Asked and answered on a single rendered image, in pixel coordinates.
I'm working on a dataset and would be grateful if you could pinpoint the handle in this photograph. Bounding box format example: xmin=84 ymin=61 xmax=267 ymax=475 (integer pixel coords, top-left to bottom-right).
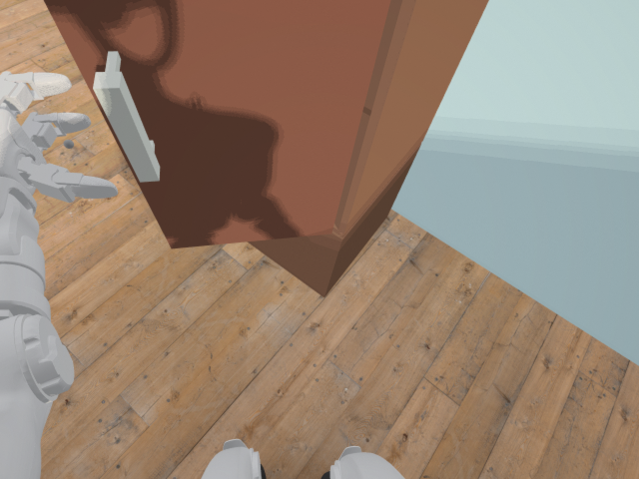
xmin=93 ymin=51 xmax=160 ymax=183

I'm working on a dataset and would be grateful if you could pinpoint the robot right shin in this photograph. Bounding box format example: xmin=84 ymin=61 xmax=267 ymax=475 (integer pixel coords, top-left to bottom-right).
xmin=338 ymin=446 xmax=361 ymax=461

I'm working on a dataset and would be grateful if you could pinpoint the left robot hand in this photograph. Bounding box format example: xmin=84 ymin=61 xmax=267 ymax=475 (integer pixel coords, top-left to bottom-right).
xmin=0 ymin=71 xmax=118 ymax=203

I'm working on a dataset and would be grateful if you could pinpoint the right robot thigh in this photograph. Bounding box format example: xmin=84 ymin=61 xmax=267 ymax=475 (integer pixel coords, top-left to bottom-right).
xmin=330 ymin=452 xmax=404 ymax=479

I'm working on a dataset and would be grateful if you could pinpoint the left robot forearm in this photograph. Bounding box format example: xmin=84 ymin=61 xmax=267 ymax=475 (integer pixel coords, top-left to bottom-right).
xmin=0 ymin=177 xmax=51 ymax=321

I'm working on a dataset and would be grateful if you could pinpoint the left robot upper arm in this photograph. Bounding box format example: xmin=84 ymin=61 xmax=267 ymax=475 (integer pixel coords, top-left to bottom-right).
xmin=0 ymin=313 xmax=74 ymax=479

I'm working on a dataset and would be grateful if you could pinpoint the cupboard door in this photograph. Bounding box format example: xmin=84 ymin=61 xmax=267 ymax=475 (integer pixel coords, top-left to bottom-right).
xmin=44 ymin=0 xmax=390 ymax=248

